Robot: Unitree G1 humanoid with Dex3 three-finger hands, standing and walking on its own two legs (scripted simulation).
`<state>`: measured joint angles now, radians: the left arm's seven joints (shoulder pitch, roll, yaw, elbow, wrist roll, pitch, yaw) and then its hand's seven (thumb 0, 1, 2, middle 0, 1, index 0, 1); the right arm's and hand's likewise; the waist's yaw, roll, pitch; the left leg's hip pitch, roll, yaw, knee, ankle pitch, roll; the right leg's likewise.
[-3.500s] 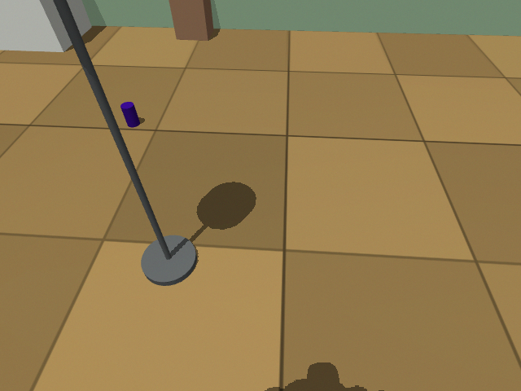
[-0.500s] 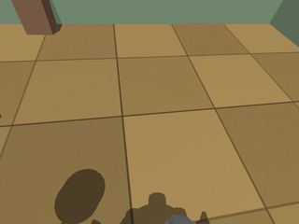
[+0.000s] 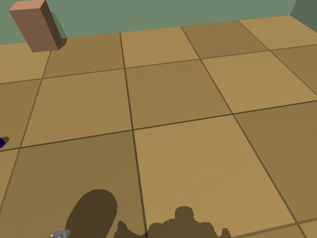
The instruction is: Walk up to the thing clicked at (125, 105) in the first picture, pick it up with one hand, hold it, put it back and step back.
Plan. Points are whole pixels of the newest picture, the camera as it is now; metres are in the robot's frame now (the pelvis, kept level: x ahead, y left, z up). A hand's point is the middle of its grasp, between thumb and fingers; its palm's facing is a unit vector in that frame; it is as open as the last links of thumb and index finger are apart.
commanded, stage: walk up
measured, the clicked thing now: out of the picture +0.90 +1.24 -0.70
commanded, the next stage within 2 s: stand in 0.30 s
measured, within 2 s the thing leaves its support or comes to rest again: neither
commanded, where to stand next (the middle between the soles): +0.07 -0.01 m, yaw +2 degrees
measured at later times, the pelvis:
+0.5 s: pelvis +0.01 +0.00 +0.02, yaw +1 degrees
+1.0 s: pelvis +0.03 -0.01 +0.02, yaw +2 degrees
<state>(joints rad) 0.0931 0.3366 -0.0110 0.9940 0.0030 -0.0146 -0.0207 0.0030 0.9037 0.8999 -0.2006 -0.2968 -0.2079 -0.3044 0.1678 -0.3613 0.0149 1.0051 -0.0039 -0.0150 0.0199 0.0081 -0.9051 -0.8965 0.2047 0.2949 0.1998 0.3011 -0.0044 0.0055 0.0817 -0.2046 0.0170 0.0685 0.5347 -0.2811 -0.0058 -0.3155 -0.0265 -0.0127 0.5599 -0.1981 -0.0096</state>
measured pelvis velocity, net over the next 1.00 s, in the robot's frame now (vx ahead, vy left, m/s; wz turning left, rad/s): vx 0.03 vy -0.01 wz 0.03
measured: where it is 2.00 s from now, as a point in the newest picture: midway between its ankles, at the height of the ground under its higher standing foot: outside the picture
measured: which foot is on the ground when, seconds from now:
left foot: down 0.00-1.00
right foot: down 0.00-1.00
